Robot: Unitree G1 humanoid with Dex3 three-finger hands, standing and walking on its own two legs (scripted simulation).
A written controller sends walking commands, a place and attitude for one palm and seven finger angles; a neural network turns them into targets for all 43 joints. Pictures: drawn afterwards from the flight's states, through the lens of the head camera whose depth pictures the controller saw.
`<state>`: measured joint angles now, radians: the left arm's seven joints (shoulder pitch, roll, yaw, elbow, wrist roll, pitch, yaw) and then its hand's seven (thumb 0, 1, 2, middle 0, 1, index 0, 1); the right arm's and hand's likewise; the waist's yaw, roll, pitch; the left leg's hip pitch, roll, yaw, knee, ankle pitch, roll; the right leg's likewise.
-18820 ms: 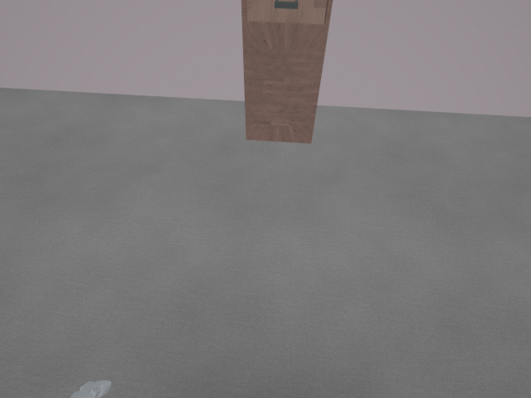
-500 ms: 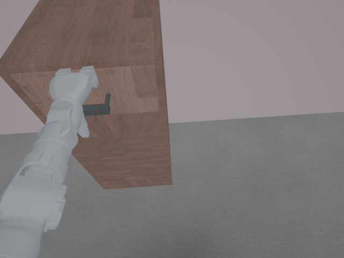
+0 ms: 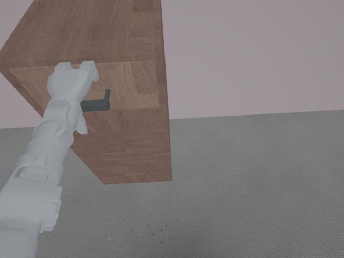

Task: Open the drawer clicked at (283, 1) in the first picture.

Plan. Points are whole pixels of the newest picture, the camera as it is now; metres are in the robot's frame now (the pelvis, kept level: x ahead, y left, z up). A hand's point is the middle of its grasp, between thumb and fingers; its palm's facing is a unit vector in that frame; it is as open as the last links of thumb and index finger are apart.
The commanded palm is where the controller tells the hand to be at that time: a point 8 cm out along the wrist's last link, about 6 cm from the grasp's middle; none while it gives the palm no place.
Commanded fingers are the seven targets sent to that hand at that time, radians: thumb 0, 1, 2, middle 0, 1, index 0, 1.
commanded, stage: re-aim the fingers above the handle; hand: left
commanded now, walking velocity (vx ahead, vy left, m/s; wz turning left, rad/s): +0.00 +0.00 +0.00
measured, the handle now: (91, 99) +0.52 +0.23 +0.03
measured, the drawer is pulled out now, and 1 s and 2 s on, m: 0.00 0.00 0.00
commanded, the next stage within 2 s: lower the fingers behind the handle in 1.54 s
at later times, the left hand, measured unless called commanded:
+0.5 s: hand (71, 103) +0.46 +0.25 +0.08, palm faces +0.03 +0.01 -1.00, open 13.8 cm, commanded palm +0.43 +0.24 +0.14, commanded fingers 0.00 -0.50 0.30 -0.30 -1.20 -0.30 -1.20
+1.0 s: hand (54, 112) +0.42 +0.26 +0.10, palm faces +0.02 +0.05 -1.00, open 13.9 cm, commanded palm +0.40 +0.23 +0.14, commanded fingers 0.00 -0.50 0.30 -0.30 -1.20 -0.30 -1.20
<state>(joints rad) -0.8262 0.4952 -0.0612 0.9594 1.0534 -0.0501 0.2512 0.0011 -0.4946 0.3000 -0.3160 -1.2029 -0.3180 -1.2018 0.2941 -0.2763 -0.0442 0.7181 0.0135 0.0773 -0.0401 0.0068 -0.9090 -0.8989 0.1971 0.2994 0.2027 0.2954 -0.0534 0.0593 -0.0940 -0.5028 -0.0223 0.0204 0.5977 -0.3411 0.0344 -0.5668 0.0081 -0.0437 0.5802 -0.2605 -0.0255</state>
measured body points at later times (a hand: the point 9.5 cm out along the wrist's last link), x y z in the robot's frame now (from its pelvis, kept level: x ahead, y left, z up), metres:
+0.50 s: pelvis +0.00 +0.00 +0.00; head +0.07 -0.02 +0.45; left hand +0.45 +0.24 +0.14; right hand +0.07 -0.27 -0.14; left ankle -0.04 +0.10 -0.73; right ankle +0.00 -0.11 -0.73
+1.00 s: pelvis +0.00 +0.00 +0.01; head +0.04 -0.03 +0.45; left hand +0.41 +0.26 +0.16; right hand +0.13 -0.25 -0.13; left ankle -0.04 +0.10 -0.73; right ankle +0.00 -0.11 -0.73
